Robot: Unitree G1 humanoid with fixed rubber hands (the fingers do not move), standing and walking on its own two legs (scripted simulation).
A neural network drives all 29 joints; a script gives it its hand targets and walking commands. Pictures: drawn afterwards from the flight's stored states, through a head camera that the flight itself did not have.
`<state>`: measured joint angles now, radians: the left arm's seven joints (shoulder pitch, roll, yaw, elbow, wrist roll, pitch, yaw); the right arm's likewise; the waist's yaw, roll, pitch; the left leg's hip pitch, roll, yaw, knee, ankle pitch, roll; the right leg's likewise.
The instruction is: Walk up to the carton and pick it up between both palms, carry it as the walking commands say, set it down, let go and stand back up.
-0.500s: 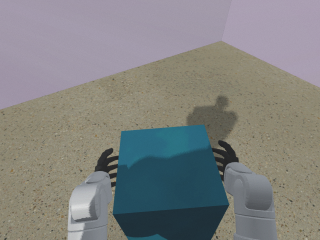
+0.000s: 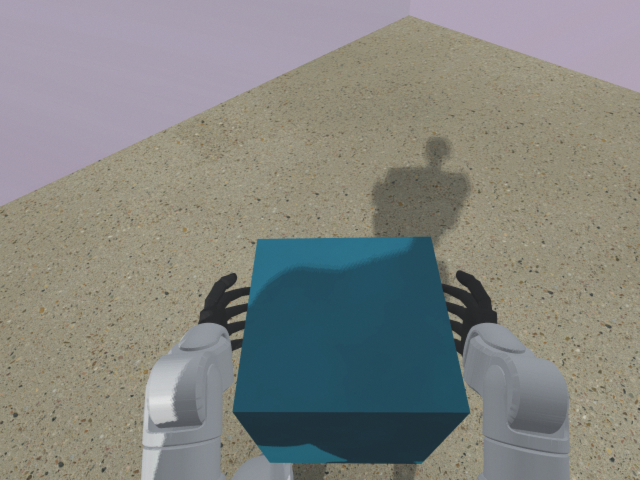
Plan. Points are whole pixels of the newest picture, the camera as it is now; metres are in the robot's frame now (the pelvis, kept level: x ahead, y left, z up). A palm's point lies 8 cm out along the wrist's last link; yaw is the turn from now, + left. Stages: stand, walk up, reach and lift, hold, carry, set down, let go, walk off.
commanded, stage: carry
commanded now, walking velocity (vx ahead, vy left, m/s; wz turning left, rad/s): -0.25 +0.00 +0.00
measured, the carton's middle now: (344, 358) +0.27 -0.03 -0.01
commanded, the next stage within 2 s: none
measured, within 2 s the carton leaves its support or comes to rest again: neither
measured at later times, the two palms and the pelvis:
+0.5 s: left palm out of the picture +0.04 +0.23 +0.08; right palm out of the picture +0.07 -0.07 +0.09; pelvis -0.21 +0.06 +0.01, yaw +3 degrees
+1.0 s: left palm out of the picture -0.15 +0.16 +0.09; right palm out of the picture -0.17 -0.14 +0.08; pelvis -0.43 +0.03 +0.01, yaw +0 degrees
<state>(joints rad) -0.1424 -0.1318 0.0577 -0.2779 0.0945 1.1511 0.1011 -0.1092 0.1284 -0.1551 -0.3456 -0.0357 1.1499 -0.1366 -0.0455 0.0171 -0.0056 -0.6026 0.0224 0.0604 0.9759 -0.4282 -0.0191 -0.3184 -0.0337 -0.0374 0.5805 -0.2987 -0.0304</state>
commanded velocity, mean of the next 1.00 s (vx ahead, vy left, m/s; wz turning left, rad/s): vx -0.25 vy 0.00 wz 0.00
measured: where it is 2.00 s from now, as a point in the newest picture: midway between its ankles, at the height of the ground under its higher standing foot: outside the picture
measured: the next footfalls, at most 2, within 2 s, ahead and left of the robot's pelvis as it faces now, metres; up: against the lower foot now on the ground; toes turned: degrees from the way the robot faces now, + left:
left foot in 0.32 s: -0.15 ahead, +0.14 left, +0.00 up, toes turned +6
right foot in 0.80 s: -0.37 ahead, -0.06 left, +0.00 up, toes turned -5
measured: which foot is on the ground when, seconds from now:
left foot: up 0.00-0.30, down 0.32-0.84, up 0.86-1.00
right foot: down 0.00-0.34, up 0.36-0.78, down 0.80-1.00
